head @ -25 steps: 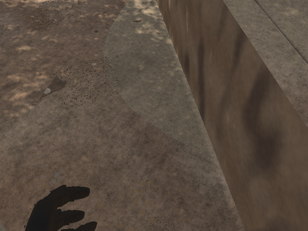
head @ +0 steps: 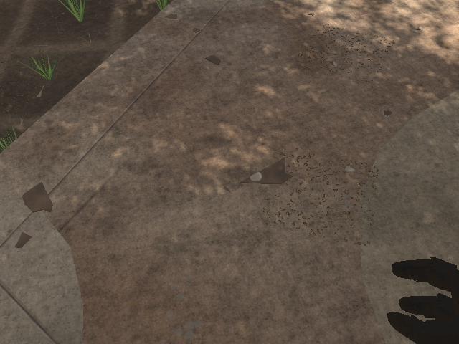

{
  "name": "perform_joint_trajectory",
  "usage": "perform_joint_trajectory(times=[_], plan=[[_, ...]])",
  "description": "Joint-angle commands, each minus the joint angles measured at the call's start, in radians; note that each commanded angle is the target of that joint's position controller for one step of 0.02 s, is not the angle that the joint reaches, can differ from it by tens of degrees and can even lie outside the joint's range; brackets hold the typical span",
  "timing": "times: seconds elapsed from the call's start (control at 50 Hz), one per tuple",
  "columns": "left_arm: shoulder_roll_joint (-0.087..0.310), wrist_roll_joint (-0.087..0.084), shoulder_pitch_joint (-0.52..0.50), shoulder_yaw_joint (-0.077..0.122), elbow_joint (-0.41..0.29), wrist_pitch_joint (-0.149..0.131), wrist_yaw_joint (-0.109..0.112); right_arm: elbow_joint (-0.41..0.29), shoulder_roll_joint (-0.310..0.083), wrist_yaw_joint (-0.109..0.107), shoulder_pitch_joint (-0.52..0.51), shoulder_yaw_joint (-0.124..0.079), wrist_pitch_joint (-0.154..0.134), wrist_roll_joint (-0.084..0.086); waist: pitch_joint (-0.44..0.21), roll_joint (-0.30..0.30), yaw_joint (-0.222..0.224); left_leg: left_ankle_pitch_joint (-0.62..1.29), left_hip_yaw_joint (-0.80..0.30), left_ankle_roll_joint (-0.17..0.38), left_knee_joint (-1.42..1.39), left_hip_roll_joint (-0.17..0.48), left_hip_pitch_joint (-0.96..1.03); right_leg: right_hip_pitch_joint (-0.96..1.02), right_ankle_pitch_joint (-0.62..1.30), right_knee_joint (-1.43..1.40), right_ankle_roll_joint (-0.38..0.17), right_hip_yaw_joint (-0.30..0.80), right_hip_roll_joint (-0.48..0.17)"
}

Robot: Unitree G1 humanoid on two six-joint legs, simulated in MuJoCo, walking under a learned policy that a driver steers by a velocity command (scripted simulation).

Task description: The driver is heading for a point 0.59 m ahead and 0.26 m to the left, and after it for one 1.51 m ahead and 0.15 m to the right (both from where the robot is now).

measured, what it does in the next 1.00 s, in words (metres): walks ahead, turning left: left foot, then right foot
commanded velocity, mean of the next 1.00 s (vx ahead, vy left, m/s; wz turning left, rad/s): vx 1.00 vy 0.00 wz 0.54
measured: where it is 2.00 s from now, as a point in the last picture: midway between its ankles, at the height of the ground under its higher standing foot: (145, 62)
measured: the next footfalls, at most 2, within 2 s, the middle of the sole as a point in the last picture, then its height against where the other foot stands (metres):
left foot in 0.08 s outside the picture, level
right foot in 0.46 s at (272, 269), level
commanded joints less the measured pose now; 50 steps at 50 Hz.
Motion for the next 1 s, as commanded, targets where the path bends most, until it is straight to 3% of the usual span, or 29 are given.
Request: perform_joint_trajectory(times=[0.02, 0.04, 0.06, 0.08, 0.1, 0.12, 0.16, 0.2, 0.28, 0.34, 0.4, 0.44, 0.46, 0.48, 0.5, 0.52, 0.54, 0.56, 0.62, 0.7, 0.8, 0.84, 0.86, 0.88, 0.9, 0.92, 0.94, 0.96, 1.0], plan=[[0.263, -0.002, -0.156, 0.055, -0.120, 0.013, 0.009, 0.044, -0.096, -0.020, 0.280, -0.044, -0.015, 0.008, -0.086, -0.178, -0.260, -0.124, 0.057, 0.064, -0.028, -0.116, 0.511, -0.236, 1.575, 0.323, -0.129, 0.033, -0.228], [0.283, -0.003, -0.202, 0.066, -0.143, 0.026, 0.010, 0.103, -0.137, -0.039, 0.445, -0.069, -0.018, 0.004, -0.155, -0.181, -0.328, -0.188, 0.019, 0.092, -0.092, -0.128, 0.694, -0.298, 1.539, 0.562, -0.143, 0.065, -0.236], [0.235, 0.002, -0.202, 0.063, -0.144, 0.039, 0.003, 0.165, -0.164, -0.057, 0.545, -0.091, -0.027, 0.007, -0.172, -0.090, -0.342, -0.128, -0.072, 0.125, -0.238, -0.103, 0.908, -0.468, 1.017, 0.898, -0.134, 0.082, -0.160], [0.078, 0.025, -0.194, 0.026, -0.187, 0.036, -0.012, 0.169, -0.231, -0.076, 0.433, -0.109, -0.019, 0.016, -0.078, 0.145, -0.204, -0.052, -0.339, 0.151, -0.219, 0.013, 0.955, -0.798, 0.021, 1.255, -0.111, 0.111, 0.013], [0.084, 0.002, -0.173, 0.020, -0.309, 0.014, -0.009, 0.117, -0.315, -0.068, 0.415, -0.119, -0.009, -0.014, -0.279, 0.180, -0.150, -0.119, -0.835, 0.340, -0.397, 0.186, 1.196, -1.063, -0.057, 1.415, -0.081, 0.298, 0.080], [0.116, 0.013, -0.289, 0.017, -0.331, -0.016, -0.005, 0.135, -0.279, -0.078, 0.477, -0.122, -0.012, -0.006, -0.256, 0.007, -0.201, -0.231, -0.945, 0.322, -0.558, 0.227, 1.129, -1.112, 0.023, 1.338, -0.077, 0.405, 0.036], [0.111, 0.020, -0.340, 0.009, -0.310, -0.019, -0.004, 0.180, -0.196, -0.092, 0.434, -0.101, -0.041, -0.005, -0.032, -0.117, -0.121, -0.171, -0.819, 0.270, -0.602, 0.174, 0.831, -1.059, 0.046, 1.131, -0.068, 0.408, -0.032], [0.101, 0.044, -0.285, 0.006, -0.290, 0.025, -0.005, 0.177, -0.147, -0.098, 0.390, -0.076, -0.074, -0.006, -0.008, -0.093, -0.045, -0.030, -0.702, 0.249, -0.602, 0.120, 0.620, -0.928, 0.009, 1.012, -0.045, 0.414, -0.058], [0.050, 0.034, -0.506, -0.014, -0.382, 0.043, -0.019, 0.188, -0.143, -0.089, 0.393, -0.069, -0.104, 0.019, 0.068, -0.058, -0.062, 0.007, -0.564, 0.192, -0.679, 0.012, 0.365, -0.778, 0.223, 0.648, -0.012, 0.377, -0.056], [0.036, 0.004, -0.555, -0.021, -0.390, 0.049, -0.030, 0.209, -0.163, -0.075, 0.434, -0.083, -0.101, 0.033, 0.027, -0.013, -0.103, 0.163, -0.515, 0.122, -0.640, -0.029, 0.385, -0.611, 0.471, 0.431, -0.034, 0.344, 0.008], [0.066, 0.000, -0.520, -0.010, -0.373, 0.048, -0.023, 0.235, -0.170, -0.079, 0.484, -0.085, -0.098, 0.034, -0.025, 0.001, -0.104, 0.370, -0.527, 0.069, -0.528, 0.002, 0.531, -0.492, 0.477, 0.306, -0.064, 0.327, 0.052], [0.139, 0.004, -0.256, 0.026, -0.297, 0.038, -0.007, 0.260, -0.226, -0.079, 0.469, -0.092, -0.104, 0.020, -0.165, -0.037, 0.051, 0.606, -0.479, 0.026, -0.197, -0.005, 0.594, -0.236, 0.342, 0.288, -0.092, 0.291, 0.093], [0.194, 0.012, -0.039, 0.048, -0.237, 0.028, 0.006, 0.250, -0.191, -0.077, 0.417, -0.085, -0.116, 0.011, -0.256, -0.053, 0.164, 0.523, -0.439, 0.004, 0.094, -0.049, 0.460, -0.011, 0.223, 0.328, -0.118, 0.353, 0.018], [0.279, 0.044, 0.075, 0.067, -0.204, 0.021, 0.014, 0.215, -0.026, -0.077, 0.440, -0.047, -0.126, 0.024, -0.359, -0.338, 0.140, -0.238, -0.365, -0.024, 0.488, -0.183, 0.204, 0.184, -0.149, 0.224, -0.188, 0.764, -0.230], [0.268, 0.034, -0.073, 0.066, -0.212, 0.023, -0.003, 0.189, -0.026, -0.080, 0.543, -0.027, -0.129, 0.036, -0.393, -0.531, -0.004, -0.350, -0.329, -0.010, 0.582, -0.166, 0.075, 0.117, -0.318, -0.012, -0.246, 1.252, -0.344], [0.149, 0.023, -0.231, 0.049, -0.245, 0.028, -0.013, 0.222, -0.083, -0.086, 0.469, -0.032, -0.112, 0.010, -0.212, -0.310, -0.021, -0.246, -0.283, -0.005, 0.583, -0.065, 0.037, -0.048, -0.403, -0.012, -0.262, 1.142, -0.308], [0.100, 0.018, -0.248, 0.039, -0.227, 0.027, -0.019, 0.220, -0.096, -0.073, 0.393, -0.033, -0.105, -0.010, -0.123, -0.145, -0.013, -0.197, -0.259, -0.015, 0.534, -0.034, 0.051, -0.175, -0.294, 0.003, -0.270, 0.983, -0.262], [0.090, 0.036, -0.235, 0.034, -0.202, 0.020, -0.022, 0.201, -0.086, -0.062, 0.322, -0.032, -0.103, -0.021, -0.077, -0.077, -0.015, -0.196, -0.261, -0.026, 0.477, -0.015, 0.067, -0.257, -0.149, -0.001, -0.257, 0.871, -0.223], [0.051, 0.027, -0.152, 0.015, -0.107, -0.009, -0.024, 0.161, -0.007, -0.036, 0.271, -0.009, -0.086, -0.026, 0.001, -0.121, -0.058, -0.220, -0.297, -0.056, 0.343, 0.004, 0.064, -0.369, 0.020, -0.044, -0.247, 0.704, -0.173], [0.091, 0.006, -0.148, 0.017, -0.077, -0.029, -0.031, 0.067, -0.026, -0.020, 0.085, 0.008, -0.082, -0.025, 0.058, -0.088, -0.076, -0.071, -0.248, -0.085, 0.085, 0.024, 0.022, -0.413, 0.220, -0.171, -0.260, 0.520, -0.178], [0.152, -0.014, -0.075, 0.021, -0.024, -0.032, -0.046, 0.033, -0.018, -0.005, -0.011, 0.028, -0.088, -0.016, 0.094, -0.062, -0.077, 0.084, -0.045, -0.024, -0.207, 0.008, 0.292, -0.388, 0.748, -0.274, -0.238, 0.306, -0.157], [0.200, -0.010, -0.051, 0.027, -0.006, -0.019, -0.036, 0.060, -0.048, -0.029, 0.056, 0.013, -0.089, -0.025, 0.010, -0.127, -0.116, -0.024, 0.000, -0.005, -0.228, -0.062, 0.378, -0.234, 1.225, -0.087, -0.216, 0.250, -0.160], [0.221, -0.002, -0.058, 0.031, -0.004, -0.007, -0.026, 0.099, -0.075, -0.043, 0.201, -0.001, -0.089, -0.023, -0.090, -0.167, -0.190, -0.085, -0.010, 0.010, -0.230, -0.088, 0.538, -0.223, 1.372, 0.116, -0.204, 0.233, -0.168], [0.217, -0.004, -0.077, 0.028, -0.007, 0.008, -0.018, 0.171, -0.104, -0.059, 0.422, -0.020, -0.089, -0.021, -0.193, -0.152, -0.296, -0.088, -0.044, 0.021, -0.283, -0.084, 0.796, -0.320, 1.327, 0.395, -0.188, 0.236, -0.140], [0.141, 0.004, -0.060, 0.011, -0.033, 0.014, -0.023, 0.209, -0.190, -0.079, 0.574, -0.049, -0.089, -0.037, -0.304, -0.050, -0.324, -0.359, -0.264, 0.029, -0.293, 0.107, 1.052, -0.545, 0.893, 0.766, -0.190, 0.249, -0.072], [-0.018, -0.013, 0.038, -0.017, -0.085, 0.012, -0.038, 0.197, -0.255, -0.090, 0.528, -0.059, -0.094, -0.053, -0.389, 0.203, -0.166, -0.633, -0.757, 0.056, -0.431, 0.386, 1.210, -0.865, -0.024, 1.103, -0.181, 0.337, 0.068], [0.101, -0.021, -0.045, 0.007, -0.107, 0.010, -0.027, 0.190, -0.216, -0.090, 0.500, -0.060, -0.092, -0.022, -0.388, 0.131, -0.205, -0.621, -0.910, 0.046, -0.571, 0.395, 1.146, -0.958, 0.046, 1.183, -0.213, 0.424, 0.064], [0.114, -0.024, -0.132, 0.014, -0.117, 0.010, -0.026, 0.208, -0.145, -0.092, 0.429, -0.046, -0.101, -0.016, -0.195, 0.042, -0.166, -0.490, -0.703, 0.035, -0.575, 0.348, 0.986, -0.997, 0.170, 1.131, -0.216, 0.417, 0.012], [0.067, -0.014, -0.141, 0.004, -0.092, 0.024, -0.040, 0.220, -0.074, -0.088, 0.357, -0.033, -0.125, -0.017, -0.055, -0.014, -0.095, -0.226, -0.464, 0.002, -0.622, 0.271, 0.740, -0.911, 0.233, 1.039, -0.197, 0.409, -0.047]])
